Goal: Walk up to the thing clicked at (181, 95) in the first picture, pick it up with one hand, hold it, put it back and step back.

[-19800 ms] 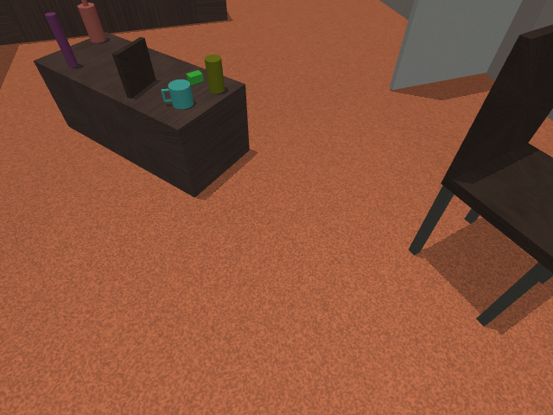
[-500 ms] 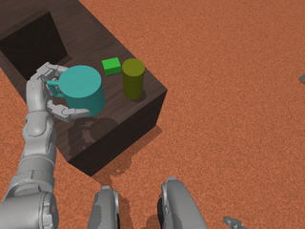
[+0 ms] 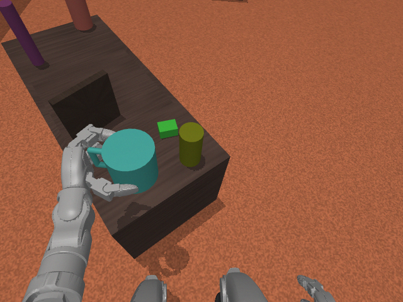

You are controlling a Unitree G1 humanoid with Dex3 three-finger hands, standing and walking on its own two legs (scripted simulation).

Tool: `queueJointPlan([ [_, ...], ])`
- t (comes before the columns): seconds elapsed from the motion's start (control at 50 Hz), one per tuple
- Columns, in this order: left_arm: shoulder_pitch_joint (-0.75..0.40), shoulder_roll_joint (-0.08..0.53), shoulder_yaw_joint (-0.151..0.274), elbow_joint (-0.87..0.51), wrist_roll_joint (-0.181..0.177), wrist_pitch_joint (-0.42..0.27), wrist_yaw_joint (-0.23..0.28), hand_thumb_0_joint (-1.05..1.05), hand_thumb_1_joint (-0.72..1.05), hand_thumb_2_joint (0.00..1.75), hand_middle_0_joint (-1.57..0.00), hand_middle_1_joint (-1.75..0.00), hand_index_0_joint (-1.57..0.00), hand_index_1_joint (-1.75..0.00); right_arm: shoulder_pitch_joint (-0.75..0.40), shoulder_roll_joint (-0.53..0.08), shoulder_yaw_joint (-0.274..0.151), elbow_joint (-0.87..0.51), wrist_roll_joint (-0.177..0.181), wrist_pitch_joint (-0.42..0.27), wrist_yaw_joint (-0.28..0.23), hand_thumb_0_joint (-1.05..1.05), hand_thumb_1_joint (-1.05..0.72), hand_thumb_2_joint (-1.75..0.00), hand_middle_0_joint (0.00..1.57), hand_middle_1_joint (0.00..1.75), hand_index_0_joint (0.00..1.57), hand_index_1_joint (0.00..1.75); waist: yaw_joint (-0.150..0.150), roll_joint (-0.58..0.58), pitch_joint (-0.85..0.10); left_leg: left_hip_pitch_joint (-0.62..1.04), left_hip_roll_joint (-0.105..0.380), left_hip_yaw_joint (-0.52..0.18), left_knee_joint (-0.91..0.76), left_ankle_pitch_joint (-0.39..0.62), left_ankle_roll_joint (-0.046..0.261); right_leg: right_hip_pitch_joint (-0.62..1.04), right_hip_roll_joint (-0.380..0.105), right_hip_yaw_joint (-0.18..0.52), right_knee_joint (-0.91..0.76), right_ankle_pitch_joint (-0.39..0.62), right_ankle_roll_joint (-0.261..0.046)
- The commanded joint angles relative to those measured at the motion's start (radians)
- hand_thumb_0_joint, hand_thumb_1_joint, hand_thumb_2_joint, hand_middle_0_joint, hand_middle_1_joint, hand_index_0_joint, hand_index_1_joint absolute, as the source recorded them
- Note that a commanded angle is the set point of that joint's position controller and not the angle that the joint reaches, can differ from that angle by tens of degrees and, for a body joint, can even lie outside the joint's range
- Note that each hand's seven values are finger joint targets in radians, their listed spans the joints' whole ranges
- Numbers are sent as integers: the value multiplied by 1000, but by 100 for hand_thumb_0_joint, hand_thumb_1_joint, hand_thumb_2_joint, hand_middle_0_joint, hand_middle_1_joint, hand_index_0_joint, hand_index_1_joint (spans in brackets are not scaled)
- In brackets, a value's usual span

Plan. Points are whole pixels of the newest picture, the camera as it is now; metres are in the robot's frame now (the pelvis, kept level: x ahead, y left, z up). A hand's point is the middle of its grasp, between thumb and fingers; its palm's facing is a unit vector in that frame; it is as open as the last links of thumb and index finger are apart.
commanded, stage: lift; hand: left
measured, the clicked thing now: (123, 161) +0.39 +0.14 +0.03
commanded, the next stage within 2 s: hold in 0.52 s
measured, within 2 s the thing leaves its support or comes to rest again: neither
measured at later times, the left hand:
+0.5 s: hand (105, 158) +0.38 +0.16 +0.06, palm faces +0.10 -0.99 -0.04, open 11.8 cm
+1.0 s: hand (104, 160) +0.36 +0.16 +0.08, palm faces +0.09 -1.00 -0.04, open 11.8 cm
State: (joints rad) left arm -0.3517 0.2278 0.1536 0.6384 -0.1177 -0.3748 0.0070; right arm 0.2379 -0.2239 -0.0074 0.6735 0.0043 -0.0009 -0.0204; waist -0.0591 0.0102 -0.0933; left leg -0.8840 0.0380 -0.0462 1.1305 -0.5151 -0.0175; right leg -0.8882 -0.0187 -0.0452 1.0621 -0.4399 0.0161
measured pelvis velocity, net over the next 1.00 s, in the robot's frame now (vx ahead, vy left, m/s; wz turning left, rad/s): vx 0.02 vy -0.01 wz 0.00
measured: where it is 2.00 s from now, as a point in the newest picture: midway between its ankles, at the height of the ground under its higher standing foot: outside the picture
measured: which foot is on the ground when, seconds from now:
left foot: down 0.00-1.00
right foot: down 0.00-1.00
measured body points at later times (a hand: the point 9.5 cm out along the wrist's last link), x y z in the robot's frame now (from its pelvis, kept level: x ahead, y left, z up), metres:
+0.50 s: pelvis +0.02 +0.00 +0.03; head +0.08 +0.01 +0.47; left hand +0.36 +0.22 +0.07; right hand +0.13 -0.25 -0.09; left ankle +0.02 +0.13 -0.66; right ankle +0.04 -0.13 -0.66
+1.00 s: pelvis +0.02 -0.01 +0.04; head +0.06 +0.00 +0.49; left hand +0.35 +0.21 +0.09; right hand +0.14 -0.25 -0.07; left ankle +0.02 +0.13 -0.66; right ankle +0.04 -0.13 -0.66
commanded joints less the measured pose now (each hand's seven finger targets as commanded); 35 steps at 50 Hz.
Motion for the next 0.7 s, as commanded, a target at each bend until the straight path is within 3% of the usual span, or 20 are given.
queueJointPlan([
  [0.0, -351, 145, 48, -301, -25, -100, 4, 0, -10, 124, -128, -144, -130, -144, 41, -144, -44, -94, -7, -31, -8, 0, -94, -91, 20, 30, 20, 30, -4, 67, -394, 248, -26, 19, -204, 242, 15, 260, 26, 2, -156, 241, -33],
  [0.02, -322, 138, 44, -291, -23, -98, 4, 0, -8, 124, -127, -143, -129, -143, 33, -142, -43, -102, -6, -31, -8, 0, -93, -91, 20, 30, 20, 30, 1, 54, -363, 250, -25, 15, -218, 240, 14, 259, 28, -3, -163, 236, -32],
  [0.12, -314, 130, 25, -351, -34, -92, -5, 0, -8, 124, -126, -143, -128, -143, 38, -141, -43, -105, -5, -30, -12, 0, -93, -91, 20, 30, 20, 30, -1, 52, -382, 296, -24, 19, -246, 259, 13, 318, 27, 0, -191, 253, -32],
  [0.14, -280, 127, 32, -325, -35, -85, -6, 0, -9, 124, -125, -144, -127, -144, 29, -137, -41, -107, -3, -30, -13, 0, -93, -91, 20, 30, 20, 30, 5, 31, -334, 276, -27, 22, -253, 247, 17, 325, 28, 2, -205, 246, -28],
  [0.16, -288, 125, 26, -342, -39, -87, -10, 0, -8, 125, -125, -143, -127, -144, 34, -142, -45, -107, -3, -32, -13, 0, -93, -91, 20, 30, 20, 30, 2, 43, -360, 287, -27, 24, -252, 263, 16, 341, 27, 4, -205, 261, -30],
  [0.2, -245, 114, 28, -305, -39, -74, -12, 0, -9, 125, -126, -144, -128, -144, 20, -136, -43, -113, -2, -33, -12, 0, -93, -91, 20, 30, 20, 30, 5, 22, -317, 276, -28, 27, -260, 271, 19, 350, 27, 7, -220, 275, -26],
  [0.24, -272, 136, 28, -357, -34, -78, -11, 0, -9, 127, -128, -146, -130, -146, 30, -141, -47, -110, 1, -33, -12, 0, -93, -91, 20, 30, 20, 30, 6, 45, -340, 322, -24, 27, -271, 300, 14, 358, 28, 6, -220, 291, -31],
  [0.26, -231, 117, 20, -317, -35, -76, -15, 0, -8, 126, -127, -145, -129, -145, 23, -142, -46, -110, -1, -32, -11, 0, -93, -91, 20, 30, 20, 30, 4, 53, -319, 329, -24, 25, -272, 318, 10, 346, 29, 2, -220, 299, -33],
  [0.28, -262, 123, 20, -388, -41, -83, -16, 0, -9, 126, -127, -145, -129, -145, 30, -141, -47, -113, 0, -34, -9, 0, -93, -91, 20, 30, 20, 30, 9, 62, -350, 354, -21, 20, -276, 343, 7, 354, 29, -1, -215, 313, -36],
  [0.32, -211, 110, 29, -339, -49, -73, -17, 0, -8, 127, -128, -146, -130, -146, 23, -139, -46, -118, 4, -34, -10, 0, -93, -91, 20, 30, 20, 30, 13, 33, -310, 350, -22, 21, -287, 352, 10, 367, 30, -1, -229, 323, -33],
  [0.4, -221, 122, 43, -379, -51, -74, -15, 0, -11, 126, -127, -145, -128, -146, 31, -134, -46, -114, 1, -34, -9, 0, -93, -91, 20, 30, 20, 30, 20, 32, -327, 360, -24, 27, -296, 375, 10, 416, 27, 3, -240, 348, -32],
  [0.42, -186, 98, 25, -370, -51, -70, -16, 0, -11, 126, -126, -145, -128, -146, 28, -129, -42, -120, 2, -33, -8, 0, -93, -91, 20, 30, 20, 30, 17, 16, -320, 359, -23, 25, -303, 378, 10, 426, 28, 2, -243, 352, -30],
  [0.44, -214, 129, 47, -389, -46, -72, -11, 0, -11, 127, -127, -146, -129, -146, 23, -134, -48, -119, 3, -34, -9, 0, -93, -91, 20, 30, 20, 30, 20, 20, -308, 357, -26, 32, -302, 363, 15, 429, 27, 8, -254, 349, -27],
  [0.48, -198, 106, 28, -384, -43, -73, -14, 0, -9, 128, -127, -146, -129, -147, 23, -130, -47, -119, 1, -32, -9, 0, -93, -91, 20, 30, 20, 30, 17, 20, -307, 362, -25, 32, -313, 368, 12, 435, 25, 8, -257, 351, -29],
  [0.5, -239, 131, 40, -446, -44, -80, -13, 0, -8, 127, -127, -146, -129, -147, 13, -132, -49, -127, 3, -32, -9, 0, -93, -91, 20, 30, 20, 30, 22, 49, -311, 375, -28, 34, -319, 354, 12, 437, 24, 9, -262, 339, -28],
  [0.52, -162, 108, 33, -350, -39, -66, -18, 0, -11, 127, -127, -147, -129, -147, 13, -131, -48, -126, 1, -30, -10, 0, -93, -91, 20, 30, 20, 30, 18, 24, -295, 372, -28, 36, -320, 347, 14, 439, 25, 9, -273, 335, -27],
  [0.54, -218, 121, 28, -438, -44, -75, -19, 0, -9, 128, -128, -147, -130, -148, 18, -134, -50, -126, 3, -32, -10, 0, -93, -91, 20, 30, 20, 30, 19, 35, -309, 386, -26, 35, -328, 350, 13, 451, 26, 8, -273, 337, -28],
  [0.6, -137, 88, 22, -343, -47, -63, -27, 0, -8, 130, -129, -149, -131, -149, 3, -135, -50, -128, 4, -35, -10, 0, -93, -91, 20, 30, 20, 30, 14, 15, -269, 386, -28, 38, -333, 351, 13, 446, 26, 11, -287, 339, -26],
  [0.62, -167, 108, 27, -404, -41, -66, -27, 0, -8, 122, -128, -146, -131, -146, 7, -132, -50, -128, 1, -34, -11, 0, -93, -91, 20, 30, 20, 30, 22, 29, -298, 391, -27, 38, -336, 355, 13, 462, 25, 10, -289, 347, -26],
  [0.68, -203, 112, 22, -421, -46, -70, -31, 0, -6, 121, -127, -145, -130, -145, 3, -136, -49, -130, 5, -37, -9, 0, -93, -91, 20, 30, 20, 30, 11, 48, -270, 410, -27, 35, -353, 339, 9, 448, 27, 9, -296, 324, -28],
])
